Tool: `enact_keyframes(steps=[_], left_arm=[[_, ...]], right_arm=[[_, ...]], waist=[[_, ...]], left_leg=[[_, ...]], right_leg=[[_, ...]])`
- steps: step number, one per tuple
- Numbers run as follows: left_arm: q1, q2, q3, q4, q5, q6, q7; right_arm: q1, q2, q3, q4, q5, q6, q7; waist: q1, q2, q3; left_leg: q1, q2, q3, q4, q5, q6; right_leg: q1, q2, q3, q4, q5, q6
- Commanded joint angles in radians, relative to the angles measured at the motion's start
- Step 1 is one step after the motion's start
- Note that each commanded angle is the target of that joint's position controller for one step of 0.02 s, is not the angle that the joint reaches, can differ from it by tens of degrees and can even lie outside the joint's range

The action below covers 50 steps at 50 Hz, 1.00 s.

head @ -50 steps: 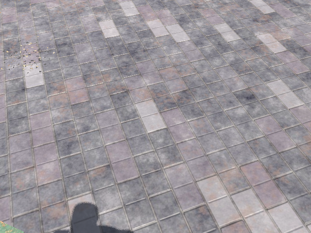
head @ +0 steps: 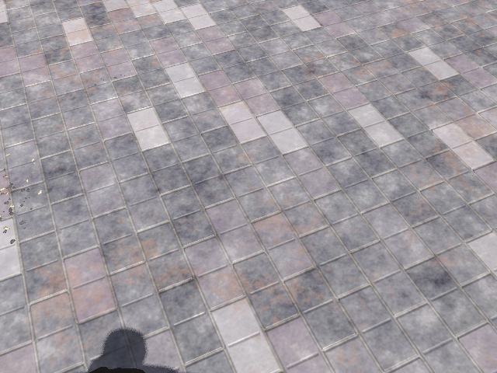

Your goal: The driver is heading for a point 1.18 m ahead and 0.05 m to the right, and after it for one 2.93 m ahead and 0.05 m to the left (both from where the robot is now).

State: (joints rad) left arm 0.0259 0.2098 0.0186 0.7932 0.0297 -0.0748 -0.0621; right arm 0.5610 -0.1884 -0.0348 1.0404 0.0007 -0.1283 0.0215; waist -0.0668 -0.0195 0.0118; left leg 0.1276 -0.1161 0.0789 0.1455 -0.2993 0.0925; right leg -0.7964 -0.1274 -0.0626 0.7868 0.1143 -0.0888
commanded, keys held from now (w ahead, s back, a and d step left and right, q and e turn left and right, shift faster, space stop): w+shift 0.96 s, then w+e+shift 0.02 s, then e+shift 0.02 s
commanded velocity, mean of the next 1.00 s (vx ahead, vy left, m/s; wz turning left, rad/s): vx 0.99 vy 0.00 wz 0.00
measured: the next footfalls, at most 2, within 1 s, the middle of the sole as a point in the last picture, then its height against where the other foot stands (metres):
right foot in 0.14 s outside the picture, level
left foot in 0.60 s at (212, 268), level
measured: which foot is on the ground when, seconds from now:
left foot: down 0.00-0.16, up 0.18-0.58, down 0.60-1.00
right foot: up 0.00-0.12, down 0.14-0.62, up 0.64-1.00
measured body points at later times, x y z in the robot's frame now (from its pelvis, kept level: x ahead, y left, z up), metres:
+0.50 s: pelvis +0.49 -0.01 +0.00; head +0.52 +0.00 +0.44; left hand +0.37 +0.23 -0.14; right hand +0.73 -0.21 -0.08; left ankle +0.73 +0.13 -0.68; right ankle +0.32 -0.08 -0.73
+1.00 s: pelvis +0.98 +0.03 -0.01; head +1.02 +0.02 +0.44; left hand +1.24 +0.22 -0.09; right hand +0.87 -0.22 -0.14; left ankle +0.78 +0.09 -0.73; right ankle +1.22 -0.09 -0.69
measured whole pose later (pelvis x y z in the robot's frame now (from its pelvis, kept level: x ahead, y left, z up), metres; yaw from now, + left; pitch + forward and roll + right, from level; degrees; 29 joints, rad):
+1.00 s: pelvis +0.98 +0.03 -0.01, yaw +0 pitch +2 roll +0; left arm -0.06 0.23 -0.02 0.73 0.03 -0.08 -0.06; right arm 0.55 -0.22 -0.03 1.03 0.00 -0.13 0.01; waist -0.10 -0.01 0.04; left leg 0.28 -0.08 0.05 0.03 -0.34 0.07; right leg -0.70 -0.06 -0.11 0.57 0.13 -0.11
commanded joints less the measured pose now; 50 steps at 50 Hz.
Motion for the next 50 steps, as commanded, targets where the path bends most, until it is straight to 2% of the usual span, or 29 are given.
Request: enact_keyframes(steps=[1, 4, 6, 7, 8, 9, 10, 11, 12, 14, 17, 21, 23, 25, 27, 28, 29, 30, 31, 32, 33, 34, 35, 37, 39, 43, 45, 47, 50], left_arm=[[-0.135, 0.036, -0.008, -0.081, -0.013, -0.01, -0.003], [-0.075, 0.089, 0.009, -0.075, -0.009, -0.012, 0.017], [0.229, 0.159, 0.041, 0.009, -0.012, -0.011, 0.044], [0.424, 0.201, 0.063, 0.066, 0.001, -0.009, 0.061], [0.531, 0.285, 0.089, 0.083, 0.031, -0.005, 0.077], [0.489, 0.284, 0.096, 0.088, 0.031, -0.005, 0.055], [0.394, 0.214, 0.09, 0.089, 0.013, -0.01, 0.042], [0.343, 0.15, 0.076, 0.097, 0.005, -0.021, 0.037], [0.312, 0.103, 0.064, 0.108, 0.013, -0.028, 0.035], [0.314, 0.06, 0.044, 0.14, 0.005, -0.041, 0.046], [0.356, 0.089, 0.044, 0.165, -0.021, -0.065, 0.045], [0.407, 0.112, 0.042, 0.166, -0.036, -0.084, 0.035], [0.46, 0.149, 0.045, 0.183, -0.045, -0.091, 0.04], [0.491, 0.176, 0.044, 0.195, -0.037, -0.084, 0.046], [0.498, 0.215, 0.048, 0.2, -0.018, -0.068, 0.06], [0.491, 0.238, 0.052, 0.204, -0.003, -0.053, 0.071], [0.461, 0.258, 0.059, 0.202, 0.008, -0.035, 0.083], [0.422, 0.246, 0.058, 0.19, 0.015, -0.027, 0.087], [0.466, 0.105, 0.031, 0.152, 0.001, -0.034, 0.072], [0.583, 0.069, 0.022, 0.131, -0.063, -0.053, 0.055], [0.437, 0.137, 0.03, 0.107, -0.05, -0.054, 0.068], [0.329, 0.142, 0.029, 0.084, -0.04, -0.056, 0.066], [0.296, 0.117, 0.023, 0.076, -0.026, -0.052, 0.06], [0.312, 0.066, 0.01, 0.064, 0.008, -0.02, 0.035], [0.246, 0.049, 0.003, 0.03, 0.017, 0.0, 0.018], [0.004, 0.061, -0.018, -0.069, 0.014, -0.006, 0.003], [-0.08, 0.05, -0.031, -0.096, -0.002, -0.014, -0.007], [-0.116, 0.071, -0.03, -0.106, -0.012, -0.014, -0.003], [-0.061, 0.12, -0.016, -0.088, 0.005, -0.017, 0.016]], right_arm=[[-0.011, -0.138, -0.011, -0.056, 0.007, -0.027, -0.014], [0.002, -0.203, -0.017, -0.044, -0.018, -0.008, -0.032], [-0.032, -0.246, -0.03, -0.04, -0.045, 0.023, -0.052], [-0.082, -0.242, -0.032, -0.053, -0.046, 0.03, -0.053], [-0.062, -0.118, -0.008, -0.094, -0.03, 0.022, -0.035], [0.027, -0.064, 0.002, -0.118, 0.029, 0.001, -0.014], [-0.114, -0.14, -0.009, -0.148, 0.019, -0.003, -0.026], [-0.207, -0.143, -0.009, -0.174, 0.013, -0.007, -0.024], [-0.237, -0.118, -0.004, -0.179, 0.0, -0.002, -0.018], [-0.216, -0.065, 0.009, -0.191, -0.038, 0.03, 0.007], [-0.346, -0.063, 0.018, -0.249, -0.052, 0.053, 0.028], [-0.571, -0.068, 0.039, -0.338, -0.037, 0.039, 0.044], [-0.631, -0.074, 0.043, -0.353, -0.022, 0.037, 0.047], [-0.654, -0.101, 0.038, -0.364, -0.022, 0.036, 0.038], [-0.592, -0.15, 0.019, -0.349, -0.033, 0.037, 0.023], [-0.475, -0.182, 0.005, -0.32, -0.032, 0.038, 0.011], [-0.274, -0.218, -0.015, -0.257, -0.03, 0.04, -0.005], [-0.073, -0.264, -0.038, -0.198, -0.04, 0.046, -0.024], [0.018, -0.355, -0.063, -0.181, -0.065, 0.048, -0.038], [-0.026, -0.359, -0.072, -0.179, -0.063, 0.049, -0.017], [-0.14, -0.278, -0.067, -0.186, -0.046, 0.045, -0.004], [-0.188, -0.206, -0.052, -0.178, -0.037, 0.034, 0.001], [-0.215, -0.162, -0.042, -0.165, -0.044, 0.026, 0.003], [-0.207, -0.109, -0.021, -0.13, -0.034, 0.015, -0.006], [-0.176, -0.113, -0.019, -0.103, -0.012, -0.001, -0.008], [-0.123, -0.132, -0.018, -0.096, 0.0, -0.017, 0.004], [-0.08, -0.159, -0.021, -0.087, 0.012, -0.027, 0.0], [-0.045, -0.192, -0.023, -0.071, 0.012, -0.028, -0.005], [-0.018, -0.238, -0.026, -0.055, -0.01, -0.008, -0.026]], waist=[[0.028, 0.03, 0.169], [0.078, 0.112, 0.048], [0.225, 0.161, -0.119], [0.319, 0.144, -0.2], [0.287, -0.037, -0.303], [0.183, -0.255, -0.407], [0.177, -0.098, -0.246], [0.159, -0.001, -0.123], [0.117, 0.075, -0.051], [0.037, 0.034, 0.006], [0.027, 0.016, 0.106], [0.069, 0.025, 0.16], [0.096, 0.007, 0.162], [0.101, -0.024, 0.138], [0.057, -0.075, 0.041], [-0.005, -0.107, -0.032], [-0.102, -0.116, -0.131], [-0.194, -0.101, -0.215], [-0.141, 0.125, -0.317], [-0.037, 0.339, -0.45], [-0.03, 0.154, -0.279], [-0.022, 0.041, -0.14], [0.016, -0.027, -0.072], [0.09, 0.019, -0.012], [0.106, 0.049, 0.061], [0.071, 0.033, 0.146], [0.044, 0.036, 0.151], [0.036, 0.043, 0.151], [0.067, 0.102, 0.055]], left_leg=[[-0.201, 0.253, -0.07, -0.174, 0.661, 0.058], [0.049, 0.292, -0.041, 0.05, 1.248, 0.031], [0.054, 0.317, -0.035, 0.45, 1.355, 0.03], [-0.101, 0.288, -0.02, 0.736, 1.16, 0.035], [-0.435, 0.171, -0.02, 1.139, 0.524, 0.036], [-0.763, 0.019, -0.149, 1.408, -0.147, 0.02], [-0.874, 0.11, -0.184, 1.384, -0.037, 0.054], [-0.873, 0.147, -0.171, 1.319, 0.04, 0.056], [-0.832, 0.181, -0.173, 1.254, 0.057, 0.054], [-0.755, 0.222, -0.174, 1.171, 0.057, 0.027], [-0.847, 0.268, -0.115, 1.051, 0.115, -0.017], [-0.709, 0.237, 0.0, 0.617, 0.419, -0.022], [-0.631, 0.2, 0.035, 0.501, 0.527, 0.0], [-0.636, 0.163, 0.051, 0.415, 0.511, 0.026], [-0.566, 0.084, 0.074, 0.401, 0.369, 0.048], [-0.452, 0.055, 0.058, 0.405, 0.289, 0.063], [-0.26, 0.041, 0.041, 0.4, 0.221, 0.079], [-0.032, 0.115, -0.024, 0.416, 0.134, 0.101], [0.209, 0.373, -0.349, 0.424, -0.107, 0.14], [0.37, 0.536, -0.924, 0.185, -0.238, 0.252], [0.252, 0.463, -0.801, 0.135, -0.242, 0.209], [0.072, 0.43, -0.625, 0.122, -0.113, 0.189], [-0.065, 0.388, -0.519, 0.098, -0.031, 0.162], [-0.259, 0.326, -0.391, 0.041, 0.001, 0.126], [-0.32, 0.297, -0.318, -0.022, 0.034, 0.12], [-0.378, 0.197, -0.125, -0.092, 0.377, 0.093], [-0.39, 0.208, -0.1, -0.154, 0.507, 0.074], [-0.243, 0.239, -0.074, -0.175, 0.676, 0.06], [0.02, 0.271, -0.01, 0.027, 1.231, 0.017]], right_leg=[[0.216, 0.071, -0.078, -0.186, 0.099, -0.025], [0.312, 0.183, -0.111, -0.237, -0.073, -0.06], [0.601, 0.219, -0.074, -0.254, -0.212, -0.095], [0.84, 0.156, -0.019, -0.271, -0.269, -0.121], [1.115, -0.1, 0.299, -0.237, -0.569, -0.178], [1.281, -0.276, 0.871, -0.445, -0.725, -0.291], [1.169, -0.209, 0.774, -0.513, -0.714, -0.24], [1.002, -0.184, 0.618, -0.538, -0.595, -0.216], [0.86, -0.146, 0.517, -0.567, -0.507, -0.187], [0.669, -0.081, 0.389, -0.619, -0.476, -0.145], [0.577, -0.031, 0.267, -0.711, -0.381, -0.135], [0.498, 0.053, 0.091, -0.776, -0.028, -0.099], [0.578, 0.017, 0.08, -0.836, 0.128, -0.088], [0.766, -0.008, 0.052, -0.783, 0.379, -0.072], [0.928, -0.038, 0.034, -0.615, 0.753, -0.053], [0.955, -0.054, 0.031, -0.448, 0.858, -0.045], [0.92, -0.058, 0.022, -0.207, 0.857, -0.039], [0.766, -0.023, 0.014, 0.09, 0.661, -0.036], [0.463, 0.1, 0.017, 0.506, -0.064, -0.033], [0.169, 0.233, 0.155, 0.765, -0.582, -0.02], [0.065, 0.133, 0.171, 0.743, -0.463, -0.047], [0.064, 0.098, 0.152, 0.674, -0.381, -0.043], [0.105, 0.065, 0.155, 0.606, -0.362, -0.041], [0.191, 0.025, 0.157, 0.519, -0.361, -0.02], [0.134, -0.01, 0.129, 0.444, -0.354, 0.007], [0.131, -0.002, 0.006, 0.095, -0.089, 0.027], [0.266, 0.037, -0.048, -0.092, 0.053, 0.012], [0.28, 0.069, -0.063, -0.19, 0.112, -0.012], [0.326, 0.184, -0.126, -0.242, -0.028, -0.053]])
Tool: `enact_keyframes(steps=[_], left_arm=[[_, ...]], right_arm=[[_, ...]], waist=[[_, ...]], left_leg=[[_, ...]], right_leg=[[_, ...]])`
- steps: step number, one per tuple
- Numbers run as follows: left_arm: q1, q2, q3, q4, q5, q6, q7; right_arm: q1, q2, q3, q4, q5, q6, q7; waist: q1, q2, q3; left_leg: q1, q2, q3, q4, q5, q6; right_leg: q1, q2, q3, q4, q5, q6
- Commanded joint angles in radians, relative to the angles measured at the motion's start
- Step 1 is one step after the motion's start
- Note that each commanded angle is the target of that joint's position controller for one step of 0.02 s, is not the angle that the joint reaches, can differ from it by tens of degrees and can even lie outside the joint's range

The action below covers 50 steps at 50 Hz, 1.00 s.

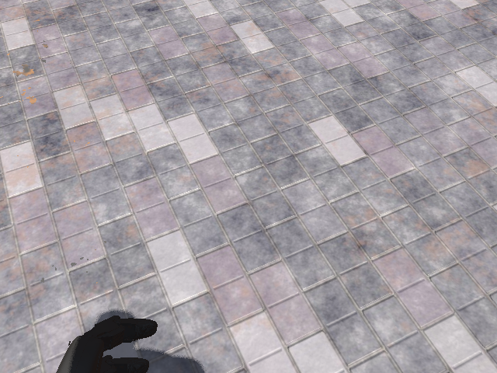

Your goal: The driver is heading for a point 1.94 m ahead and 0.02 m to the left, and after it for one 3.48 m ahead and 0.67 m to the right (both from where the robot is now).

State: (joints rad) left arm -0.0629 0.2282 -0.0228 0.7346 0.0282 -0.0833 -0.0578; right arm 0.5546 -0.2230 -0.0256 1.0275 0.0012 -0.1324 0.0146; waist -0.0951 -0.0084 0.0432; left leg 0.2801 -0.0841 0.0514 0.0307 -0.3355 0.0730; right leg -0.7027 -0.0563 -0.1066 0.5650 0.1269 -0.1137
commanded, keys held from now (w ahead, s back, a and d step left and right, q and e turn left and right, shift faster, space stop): e+shift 0.10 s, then shift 0.90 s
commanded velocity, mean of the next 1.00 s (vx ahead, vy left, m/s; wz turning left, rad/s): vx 0.22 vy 0.00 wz -0.13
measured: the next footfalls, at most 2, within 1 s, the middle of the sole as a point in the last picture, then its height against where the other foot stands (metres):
right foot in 0.06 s outside the picture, level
left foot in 0.48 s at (214, 340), level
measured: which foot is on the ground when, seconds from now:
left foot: down 0.00-0.08, up 0.10-0.46, down 0.48-1.00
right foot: up 0.00-0.04, down 0.06-0.50, up 0.52-0.76, down 0.78-1.00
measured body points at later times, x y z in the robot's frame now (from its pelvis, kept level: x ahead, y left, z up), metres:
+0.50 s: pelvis +0.34 -0.01 +0.01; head +0.37 -0.01 +0.46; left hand +0.44 +0.25 -0.12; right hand +0.50 -0.27 -0.09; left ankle +0.50 +0.07 -0.72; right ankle +0.26 -0.07 -0.72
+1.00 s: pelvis +0.41 -0.03 +0.01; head +0.42 -0.04 +0.46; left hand +0.49 +0.21 -0.13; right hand +0.46 -0.30 -0.13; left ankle +0.50 +0.07 -0.72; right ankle +0.37 -0.15 -0.72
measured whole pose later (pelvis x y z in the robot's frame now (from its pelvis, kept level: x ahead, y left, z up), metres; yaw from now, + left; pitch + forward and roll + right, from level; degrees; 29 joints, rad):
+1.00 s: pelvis +0.41 -0.03 +0.01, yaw -10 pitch +0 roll +0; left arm 0.27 0.21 0.02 1.02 0.01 -0.02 0.03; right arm 0.18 -0.23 -0.04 0.94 -0.01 -0.01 -0.03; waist 0.00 0.01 0.00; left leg -0.35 -0.01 -0.01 0.50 -0.15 0.00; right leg -0.22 0.00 0.01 0.55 -0.33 0.00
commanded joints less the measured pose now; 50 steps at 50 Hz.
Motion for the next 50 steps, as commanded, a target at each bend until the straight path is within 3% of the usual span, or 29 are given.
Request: enact_keyframes(steps=[1, 2, 3, 4, 5, 6, 7, 8, 9, 10, 12, 14, 16, 20, 24, 25, 26, 27, 28, 30, 32, 34, 37, 39, 40, 41, 43, 46, 50], left_arm=[[0.151, 0.12, 0.034, 0.008, 0.011, -0.016, 0.019], [0.347, 0.143, 0.047, 0.076, 0.011, -0.023, 0.027], [0.512, 0.163, 0.06, 0.134, 0.022, -0.028, 0.036], [0.581, 0.245, 0.083, 0.161, 0.032, -0.024, 0.044], [0.59, 0.3, 0.109, 0.161, 0.026, -0.015, 0.032], [0.48, 0.23, 0.105, 0.097, -0.028, -0.017, 0.019], [0.359, 0.198, 0.099, 0.075, -0.043, -0.02, 0.018], [0.248, 0.162, 0.087, 0.058, -0.049, -0.023, 0.017], [0.216, 0.133, 0.077, 0.052, -0.04, -0.029, 0.018], [0.221, 0.119, 0.069, 0.062, -0.027, -0.032, 0.017], [0.226, 0.115, 0.063, 0.081, -0.03, -0.036, 0.018], [0.246, 0.154, 0.072, 0.092, -0.022, -0.033, 0.035], [0.282, 0.168, 0.078, 0.102, -0.035, -0.018, 0.054], [0.343, 0.162, 0.074, 0.137, -0.044, 0.007, 0.074], [0.303, 0.143, 0.068, 0.147, -0.032, 0.024, 0.076], [0.326, 0.138, 0.066, 0.142, -0.021, 0.018, 0.074], [0.46, 0.091, 0.053, 0.165, -0.013, 0.009, 0.068], [0.498, 0.09, 0.045, 0.191, -0.028, 0.011, 0.059], [0.434, 0.156, 0.061, 0.181, -0.043, 0.029, 0.053], [0.331, 0.158, 0.074, 0.166, -0.042, 0.086, 0.069], [0.332, 0.127, 0.073, 0.171, -0.035, 0.124, 0.087], [0.355, 0.092, 0.067, 0.196, -0.029, 0.125, 0.097], [0.378, 0.081, 0.069, 0.225, -0.024, 0.117, 0.094], [0.355, 0.1, 0.074, 0.221, -0.004, 0.116, 0.091], [0.339, 0.133, 0.077, 0.207, 0.006, 0.114, 0.094], [0.322, 0.164, 0.085, 0.223, -0.006, 0.108, 0.093], [0.28, 0.1, 0.068, 0.222, -0.005, 0.08, 0.091], [0.29, 0.102, 0.067, 0.233, -0.015, 0.051, 0.091], [0.349, 0.096, 0.067, 0.26, -0.024, 0.047, 0.095]], right_arm=[[-0.016, -0.214, -0.038, -0.038, -0.027, 0.012, -0.033], [-0.04, -0.221, -0.041, -0.039, -0.035, 0.026, -0.046], [-0.082, -0.218, -0.041, -0.052, -0.026, 0.031, -0.052], [-0.042, -0.113, -0.023, -0.088, -0.033, 0.025, -0.046], [0.083, -0.071, -0.007, -0.101, 0.049, 0.02, -0.037], [-0.023, -0.128, 0.003, -0.114, -0.008, -0.01, -0.004], [-0.145, -0.147, -0.008, -0.17, 0.023, -0.015, -0.002], [-0.229, -0.168, -0.014, -0.187, 0.022, -0.013, -0.012], [-0.251, -0.175, -0.025, -0.196, 0.019, 0.0, -0.021], [-0.24, -0.156, -0.026, -0.207, 0.012, 0.016, -0.025], [-0.22, -0.107, -0.021, -0.22, 0.006, 0.04, -0.036], [-0.271, -0.08, -0.013, -0.245, 0.0, 0.045, -0.046], [-0.338, -0.075, -0.007, -0.254, -0.008, 0.045, -0.045], [-0.486, -0.104, -0.01, -0.292, -0.006, 0.045, -0.026], [-0.416, -0.155, -0.03, -0.263, -0.032, 0.022, -0.012], [-0.376, -0.195, -0.04, -0.25, -0.042, 0.017, -0.019], [-0.36, -0.212, -0.037, -0.254, -0.058, 0.024, -0.024], [-0.314, -0.123, -0.018, -0.248, -0.053, 0.042, -0.023], [-0.298, -0.094, -0.009, -0.236, -0.028, 0.054, -0.019], [-0.405, -0.117, -0.01, -0.249, -0.011, 0.075, -0.021], [-0.509, -0.15, -0.021, -0.265, -0.025, 0.095, -0.026], [-0.511, -0.143, -0.024, -0.257, -0.032, 0.107, -0.03], [-0.484, -0.132, -0.025, -0.231, -0.01, 0.111, -0.041], [-0.44, -0.115, -0.02, -0.206, -0.003, 0.112, -0.044], [-0.429, -0.109, -0.018, -0.202, -0.009, 0.11, -0.043], [-0.428, -0.1, -0.023, -0.209, -0.009, 0.109, -0.042], [-0.432, -0.091, -0.026, -0.191, -0.015, 0.105, -0.046], [-0.394, -0.096, -0.031, -0.151, -0.016, 0.108, -0.047], [-0.396, -0.084, -0.031, -0.123, -0.009, 0.108, -0.043]], waist=[[0.152, 0.114, -0.048], [0.233, 0.128, -0.139], [0.308, 0.125, -0.192], [0.234, -0.075, -0.277], [0.191, -0.27, -0.527], [0.231, -0.049, -0.617], [0.186, -0.021, -0.402], [0.128, 0.107, -0.218], [0.094, 0.134, -0.135], [0.062, 0.102, -0.093], [0.03, 0.031, -0.06], [0.036, -0.014, -0.073], [0.073, -0.036, -0.128], [0.141, -0.066, -0.135], [0.081, -0.05, -0.133], [0.083, 0.0, -0.177], [0.135, 0.152, -0.283], [0.089, 0.238, -0.396], [0.067, 0.173, -0.382], [0.088, 0.053, -0.228], [0.134, 0.112, -0.136], [0.134, 0.152, -0.139], [0.143, 0.141, -0.175], [0.137, 0.116, -0.14], [0.121, 0.067, -0.1], [0.083, -0.065, -0.051], [0.073, -0.102, -0.027], [0.074, -0.061, -0.017], [0.094, -0.014, -0.026]], left_leg=[[-0.108, 0.247, 0.036, 0.321, 1.371, 0.017], [-0.135, 0.246, 0.061, 0.563, 1.376, -0.003], [-0.235, 0.209, 0.086, 0.837, 1.204, -0.019], [-0.531, 0.097, 0.077, 1.211, 0.298, -0.03], [-0.936, -0.031, -0.057, 1.652, -0.279, -0.09], [-0.949, 0.04, -0.244, 1.619, -0.181, -0.065], [-0.976, 0.09, -0.21, 1.517, -0.124, -0.057], [-0.947, 0.126, -0.166, 1.449, -0.086, -0.067], [-0.904, 0.15, -0.144, 1.391, -0.061, -0.077], [-0.836, 0.166, -0.137, 1.342, -0.06, -0.081], [-0.757, 0.171, -0.11, 1.155, -0.02, -0.092], [-0.722, 0.136, -0.063, 0.952, 0.097, -0.105], [-0.688, 0.108, -0.046, 0.75, 0.29, -0.106], [-0.699, 0.094, -0.073, 0.546, 0.471, -0.089], [-0.598, 0.092, -0.076, 0.376, 0.524, -0.015], [-0.459, 0.155, -0.132, 0.398, 0.887, 0.02], [-0.208, 0.328, -0.289, 0.494, 1.245, 0.172], [-0.109, 0.459, -0.43, 0.478, 1.291, 0.293], [-0.154, 0.459, -0.486, 0.43, 1.035, 0.289], [-0.387, 0.402, -0.454, 0.336, 0.534, 0.212], [-0.611, 0.318, -0.366, 0.246, 0.229, 0.143], [-0.673, 0.259, -0.282, 0.226, 0.171, 0.12], [-0.666, 0.244, -0.253, 0.239, 0.02, 0.099], [-0.707, 0.212, -0.235, 0.246, -0.162, 0.029], [-0.733, 0.184, -0.209, 0.29, -0.186, -0.009], [-0.658, 0.109, -0.108, 0.328, -0.104, -0.043], [-0.51, 0.094, -0.082, 0.411, 0.071, -0.057], [-0.483, 0.107, -0.094, 0.424, 0.149, -0.033], [-0.496, 0.111, -0.099, 0.429, 0.222, -0.027]], right_leg=[[0.345, 0.157, -0.076, -0.032, -0.085, -0.042], [0.527, 0.174, -0.055, -0.06, -0.055, -0.058], [0.698, 0.118, 0.002, -0.124, 0.048, -0.083], [0.976, -0.112, 0.231, 0.063, 0.456, -0.13], [1.359, -0.384, 0.75, 0.029, 0.742, -0.391], [1.309, -0.283, 0.754, -0.087, 0.416, -0.329], [1.101, -0.255, 0.618, -0.152, 0.336, -0.292], [0.835, -0.213, 0.522, -0.222, 0.341, -0.25], [0.665, -0.198, 0.454, -0.255, 0.401, -0.23], [0.542, -0.168, 0.395, -0.284, 0.458, -0.214], [0.378, -0.094, 0.271, -0.31, 0.498, -0.178], [0.339, -0.035, 0.185, -0.3, 0.606, -0.154], [0.402, 0.001, 0.139, -0.276, 0.567, -0.106], [0.537, -0.038, 0.188, -0.231, 0.349, -0.053], [0.597, -0.051, 0.235, -0.047, 0.259, -0.028], [0.543, 0.012, 0.211, 0.057, 0.153, 0.009], [0.369, 0.081, 0.206, 0.24, -0.216, 0.068], [0.266, 0.116, 0.194, 0.414, -0.721, 0.117], [0.219, 0.093, 0.216, 0.483, -0.842, 0.129], [0.201, 0.042, 0.201, 0.516, -0.759, 0.154], [0.304, 0.023, 0.168, 0.373, -0.667, 0.163], [0.406, 0.046, 0.125, 0.247, -0.59, 0.161], [0.515, 0.057, 0.097, 0.041, -0.392, 0.13], [0.554, 0.038, 0.111, -0.061, -0.352, 0.088], [0.529, -0.031, 0.183, -0.121, -0.408, 0.053], [0.364, -0.04, 0.212, -0.164, -0.616, 0.019], [0.246, -0.04, 0.228, -0.25, -0.696, 0.044], [0.268, -0.022, 0.202, -0.228, -0.592, 0.076], [0.337, -0.006, 0.178, -0.182, -0.473, 0.072]])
